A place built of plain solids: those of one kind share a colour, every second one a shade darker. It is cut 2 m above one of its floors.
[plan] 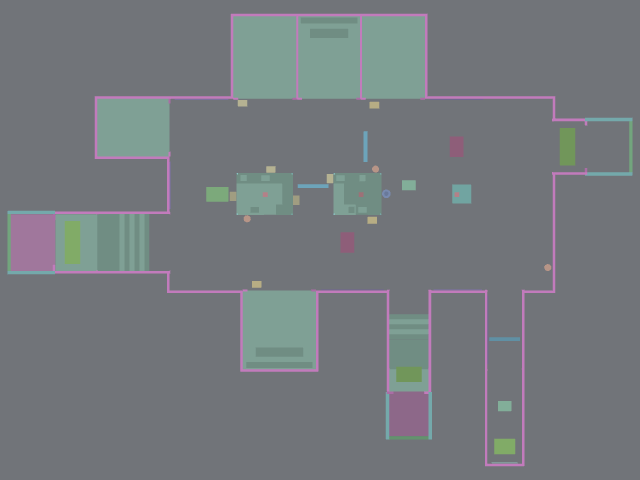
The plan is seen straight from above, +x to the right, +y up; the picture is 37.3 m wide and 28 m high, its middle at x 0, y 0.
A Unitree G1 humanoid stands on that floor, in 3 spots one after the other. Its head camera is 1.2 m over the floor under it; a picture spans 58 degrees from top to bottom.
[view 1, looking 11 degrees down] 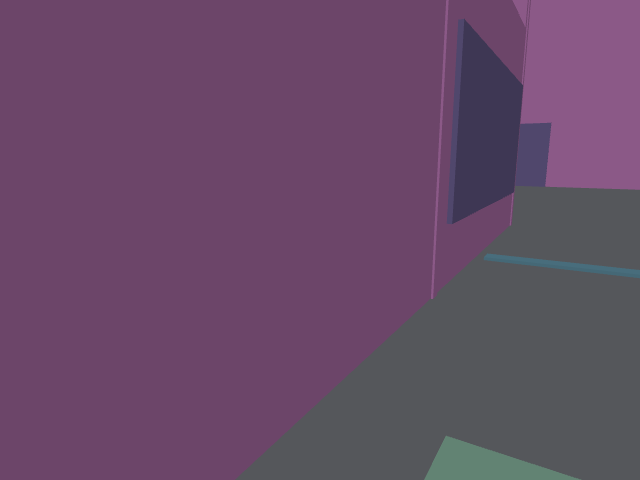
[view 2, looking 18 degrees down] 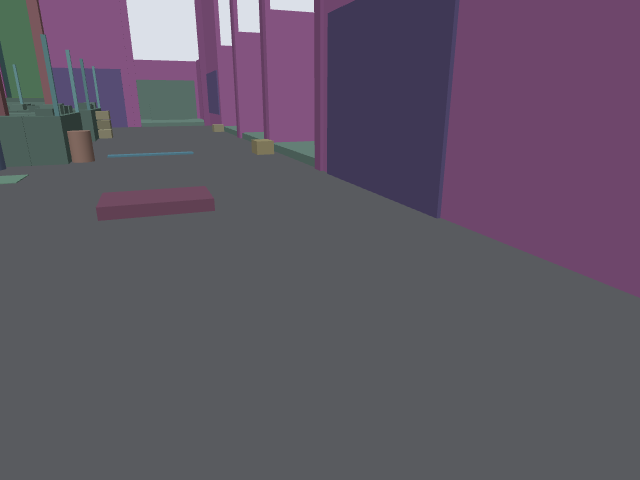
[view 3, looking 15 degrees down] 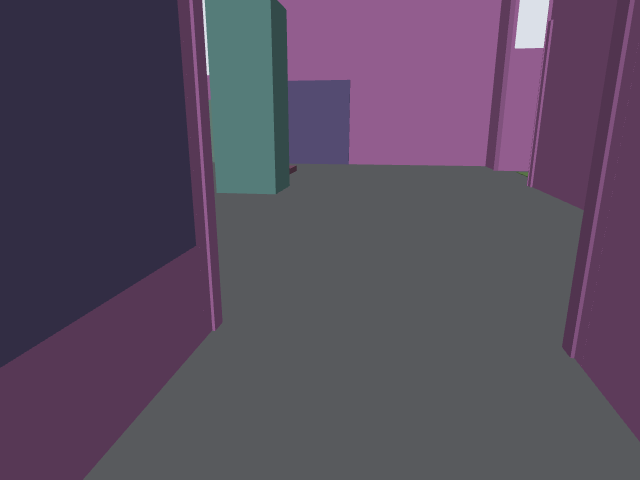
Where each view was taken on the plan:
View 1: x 10.78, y -11.12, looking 121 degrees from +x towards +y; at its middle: wall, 2.00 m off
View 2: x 13.24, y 5.44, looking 159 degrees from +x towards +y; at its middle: ground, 3.88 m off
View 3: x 10.78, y -5.24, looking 99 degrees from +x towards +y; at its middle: ground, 4.64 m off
